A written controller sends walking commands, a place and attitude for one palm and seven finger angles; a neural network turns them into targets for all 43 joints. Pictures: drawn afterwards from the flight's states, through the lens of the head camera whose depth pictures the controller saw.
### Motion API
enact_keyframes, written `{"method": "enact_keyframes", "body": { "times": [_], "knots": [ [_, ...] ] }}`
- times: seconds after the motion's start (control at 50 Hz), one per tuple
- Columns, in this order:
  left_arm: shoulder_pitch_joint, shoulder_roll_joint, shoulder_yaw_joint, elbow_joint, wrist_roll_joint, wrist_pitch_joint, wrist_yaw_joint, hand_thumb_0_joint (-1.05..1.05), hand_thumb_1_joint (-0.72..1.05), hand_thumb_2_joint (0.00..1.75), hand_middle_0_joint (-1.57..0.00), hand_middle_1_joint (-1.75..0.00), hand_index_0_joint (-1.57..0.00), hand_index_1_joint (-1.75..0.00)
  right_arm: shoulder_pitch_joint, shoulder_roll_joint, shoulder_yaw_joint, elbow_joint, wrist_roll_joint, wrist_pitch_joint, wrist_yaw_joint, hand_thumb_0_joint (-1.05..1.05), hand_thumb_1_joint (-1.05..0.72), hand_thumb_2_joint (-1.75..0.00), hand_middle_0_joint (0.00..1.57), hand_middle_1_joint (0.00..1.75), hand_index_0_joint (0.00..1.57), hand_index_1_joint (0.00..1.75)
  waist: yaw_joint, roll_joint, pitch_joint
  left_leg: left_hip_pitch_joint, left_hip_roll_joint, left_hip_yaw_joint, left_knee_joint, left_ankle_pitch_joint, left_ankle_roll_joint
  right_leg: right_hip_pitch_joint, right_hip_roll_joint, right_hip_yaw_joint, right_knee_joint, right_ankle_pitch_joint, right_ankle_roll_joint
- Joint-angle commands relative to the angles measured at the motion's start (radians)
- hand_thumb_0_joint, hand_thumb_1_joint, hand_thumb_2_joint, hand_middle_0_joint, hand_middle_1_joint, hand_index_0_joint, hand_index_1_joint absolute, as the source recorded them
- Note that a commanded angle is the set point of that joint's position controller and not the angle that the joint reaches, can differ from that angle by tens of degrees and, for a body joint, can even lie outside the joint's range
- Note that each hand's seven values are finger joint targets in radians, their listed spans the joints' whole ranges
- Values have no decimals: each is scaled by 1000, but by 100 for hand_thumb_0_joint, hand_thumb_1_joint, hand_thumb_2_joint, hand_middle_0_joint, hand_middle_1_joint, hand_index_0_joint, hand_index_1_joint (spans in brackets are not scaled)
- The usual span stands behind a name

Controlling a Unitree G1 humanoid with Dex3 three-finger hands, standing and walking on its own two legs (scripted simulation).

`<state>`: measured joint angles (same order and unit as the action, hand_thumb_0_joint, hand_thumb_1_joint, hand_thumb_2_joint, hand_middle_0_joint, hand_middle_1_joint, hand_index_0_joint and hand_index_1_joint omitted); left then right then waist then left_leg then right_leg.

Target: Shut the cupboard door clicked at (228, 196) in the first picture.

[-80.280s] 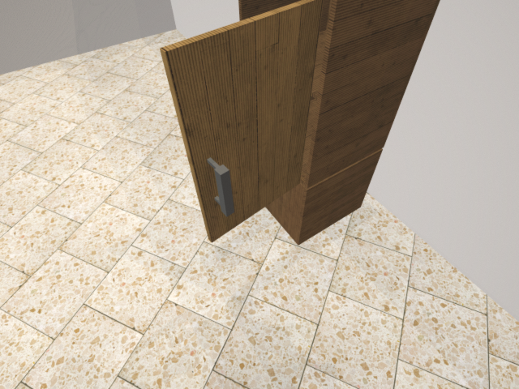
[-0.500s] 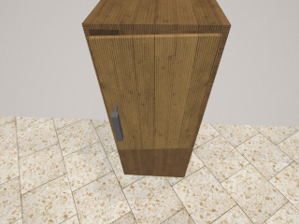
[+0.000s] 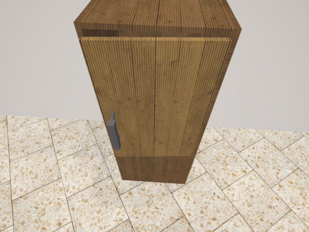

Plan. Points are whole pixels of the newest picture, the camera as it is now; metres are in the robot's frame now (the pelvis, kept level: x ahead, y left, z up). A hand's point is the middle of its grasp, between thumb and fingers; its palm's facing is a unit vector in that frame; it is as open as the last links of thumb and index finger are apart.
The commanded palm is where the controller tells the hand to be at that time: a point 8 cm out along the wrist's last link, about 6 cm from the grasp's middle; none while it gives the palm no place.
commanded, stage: look again from close up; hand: left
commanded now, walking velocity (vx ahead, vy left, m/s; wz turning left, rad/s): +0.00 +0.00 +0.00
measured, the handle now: (115, 131) +0.47 +0.18 -0.10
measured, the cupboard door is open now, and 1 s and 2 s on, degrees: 4 4 4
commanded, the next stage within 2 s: raise the hand and make a fist in 0.16 s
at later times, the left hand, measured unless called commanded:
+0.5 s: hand (89, 198) +0.20 +0.18 -0.03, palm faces +0.20 -0.98 -0.03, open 7.0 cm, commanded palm +0.12 +0.24 -0.07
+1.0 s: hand (88, 222) +0.16 +0.19 -0.08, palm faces +0.04 -1.00 -0.01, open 4.6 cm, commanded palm +0.12 +0.24 -0.07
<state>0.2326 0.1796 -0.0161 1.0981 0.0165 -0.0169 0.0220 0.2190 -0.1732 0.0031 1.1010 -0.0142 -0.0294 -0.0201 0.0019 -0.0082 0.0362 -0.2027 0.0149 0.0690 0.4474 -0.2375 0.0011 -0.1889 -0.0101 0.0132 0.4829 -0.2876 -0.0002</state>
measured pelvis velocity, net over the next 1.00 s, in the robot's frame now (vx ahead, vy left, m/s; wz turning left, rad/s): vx -0.06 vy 0.00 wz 0.02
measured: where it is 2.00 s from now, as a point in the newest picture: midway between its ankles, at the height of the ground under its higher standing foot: outside the picture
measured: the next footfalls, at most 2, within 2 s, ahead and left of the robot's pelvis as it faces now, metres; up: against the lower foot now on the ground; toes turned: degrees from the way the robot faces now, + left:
none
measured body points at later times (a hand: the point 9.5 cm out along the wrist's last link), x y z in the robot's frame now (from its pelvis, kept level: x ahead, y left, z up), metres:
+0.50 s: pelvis -0.01 -0.02 -0.05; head +0.02 -0.02 +0.40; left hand +0.19 +0.23 -0.02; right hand +0.16 -0.27 -0.13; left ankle +0.00 +0.12 -0.74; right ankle -0.02 -0.11 -0.74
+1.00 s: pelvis -0.06 +0.00 -0.12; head +0.01 +0.00 +0.32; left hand +0.15 +0.24 -0.08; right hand +0.13 -0.22 -0.21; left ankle +0.00 +0.12 -0.74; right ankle -0.02 -0.11 -0.74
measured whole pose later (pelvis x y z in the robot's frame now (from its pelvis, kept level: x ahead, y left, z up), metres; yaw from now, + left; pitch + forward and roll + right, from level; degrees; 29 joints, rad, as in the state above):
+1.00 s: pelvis -0.06 +0.00 -0.12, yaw +1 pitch +17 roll -2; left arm 0.37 0.21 0.16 0.01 -0.28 -0.36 -0.26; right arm 0.24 -0.18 0.01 0.56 0.02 -0.23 -0.07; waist 0.01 0.04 -0.17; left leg -1.09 0.04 -0.04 1.32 -0.52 -0.01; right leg -1.02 0.00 -0.08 1.29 -0.56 -0.02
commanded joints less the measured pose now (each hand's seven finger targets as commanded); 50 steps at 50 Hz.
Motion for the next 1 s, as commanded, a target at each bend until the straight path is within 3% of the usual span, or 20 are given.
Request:
{"method": "enact_keyframes", "body": {
  "times": [0.0,0.22,0.24,0.26,0.28,0.3,0.32,0.34,0.38,0.42,0.48,0.5,0.54,0.58,0.64,0.72,0.78,0.88,0.9,0.98],
  "knots": [
    [46,141,28,-38,1,-16,11,0,90,90,-20,-30,-20,-30,33,-125,-22,-31,3,-11,-6,0,-90,-90,20,30,20,30,1,-9,-13,50,94,-87,-63,181,28,-34,-86,83,-81,238,-34],
    [15,170,38,-51,-1,-18,11,0,90,90,-20,-30,-20,-30,-1,-150,-25,-32,1,-9,-8,0,-90,-90,20,30,20,30,3,3,-35,76,97,-79,-58,237,23,-1,-93,82,-79,322,-38],
    [138,128,37,-19,2,-27,56,0,90,90,-20,-30,-20,-30,-57,-143,-33,-98,14,-4,-2,0,-90,-90,20,30,20,30,30,-34,-10,1,108,-27,168,215,-8,-1,-164,145,-102,645,12],
    [-768,815,549,-1609,-121,-325,55,0,90,90,-20,-30,-20,-30,80,-313,-78,-351,11,-186,-111,0,-90,-90,20,30,20,30,-89,-17,-387,331,53,-54,228,392,42,13,-75,40,140,599,-12],
    [4,193,88,-1165,-122,-228,55,0,90,90,-22,-32,-22,-32,-32,-201,-35,-362,70,-248,-124,0,-90,-90,20,30,20,30,-27,359,-536,340,22,-87,154,589,28,-96,4,-61,298,379,-9],
    [246,-49,33,-1191,-204,-97,53,0,90,90,-24,-34,-24,-34,-53,-165,-32,-414,57,-294,-98,0,-90,-90,20,30,20,30,13,375,-443,280,42,-95,110,734,0,-159,12,-126,292,159,-7],
    [56,18,73,-1137,-168,-127,56,0,90,90,-25,-36,-25,-36,-21,-160,-53,-402,55,-321,-61,0,-90,-90,20,30,20,30,-56,131,-188,77,43,-110,135,582,1,-275,6,-104,189,121,1],
    [134,3,121,-1032,-182,-162,31,0,90,90,-27,-38,-27,-38,-8,-177,-88,-422,38,-326,-51,0,-90,-90,20,30,20,30,-31,42,-63,-89,10,-96,186,354,-5,-311,6,-114,140,170,-1],
    [276,-8,179,-828,-212,-306,-48,0,90,90,-31,-42,-31,-42,-44,-176,-96,-455,19,-327,-31,0,-90,-90,20,30,20,30,-19,-257,5,-346,-19,-95,311,112,-2,-434,-4,-107,221,163,9],
    [386,-18,224,-787,-255,-493,-179,0,90,90,-35,-46,-35,-46,-57,-169,-108,-489,12,-331,0,0,-90,-90,20,30,20,30,51,-251,-146,-455,-40,-77,442,148,-22,-437,-15,-70,394,328,2],
    [294,72,269,-851,-295,-732,-380,0,90,90,-40,-52,-40,-52,-85,-174,-120,-560,10,-341,21,0,-90,-90,20,30,20,30,69,-137,-318,-635,-54,-60,619,53,-25,-506,-25,27,555,250,-5],
    [299,133,331,-851,-306,-736,-406,0,90,90,-42,-54,-42,-54,-76,-172,-125,-582,16,-330,23,0,-90,-90,20,30,20,30,92,-37,-352,-663,-53,-48,651,43,-20,-504,-28,62,574,210,-16],
    [251,146,329,-982,-348,-679,-428,0,90,90,-46,-58,-46,-58,-109,-177,-120,-673,29,-313,14,0,-90,-90,20,30,20,30,95,3,-441,-691,-56,-27,681,-27,-4,-508,-27,102,549,21,-14],
    [135,159,317,-1112,-373,-629,-408,0,90,90,-49,-62,-49,-62,-111,-179,-112,-724,40,-303,-6,0,-90,-90,20,30,20,30,63,10,-405,-722,-45,-37,704,-133,9,-594,-16,120,497,-225,-9],
    [29,192,305,-1330,-360,-614,-351,0,90,90,-55,-68,-55,-68,-77,-167,-96,-729,38,-294,-33,0,-90,-90,20,30,20,30,15,0,-443,-739,-23,-58,759,-150,27,-599,-22,161,468,-259,7],
    [-10,152,213,-1372,-325,-584,-327,0,90,90,-62,-76,-62,-76,-58,-176,-78,-700,33,-296,-61,0,-90,-90,20,30,20,30,-37,29,-379,-734,-7,-89,764,-181,35,-729,14,77,507,-301,-13],
    [46,138,195,-1297,-324,-510,-341,0,90,90,-68,-82,-68,-82,-55,-183,-68,-696,39,-295,-69,0,-90,-90,20,30,20,30,-29,26,-370,-757,-8,-104,742,-230,32,-747,20,49,507,-361,-14],
    [140,164,262,-1266,-333,-395,-310,0,90,90,-77,-92,-77,-92,-68,-166,-64,-719,47,-272,-65,0,-90,-90,20,30,20,30,27,-1,-421,-760,-15,-106,693,-206,25,-664,12,29,505,-345,-14],
    [161,186,292,-1269,-327,-392,-289,0,90,90,-79,-94,-79,-94,-76,-164,-63,-718,45,-267,-65,0,-90,-90,20,30,20,30,49,17,-430,-745,-13,-111,680,-181,25,-654,21,11,525,-314,-23],
    [180,148,269,-1313,-314,-440,-230,0,90,90,-86,-102,-86,-102,-70,-154,-63,-721,31,-259,-49,0,-90,-90,20,30,20,30,38,21,-423,-724,-14,-116,656,-167,19,-675,22,-29,555,-256,-22]
  ]
}}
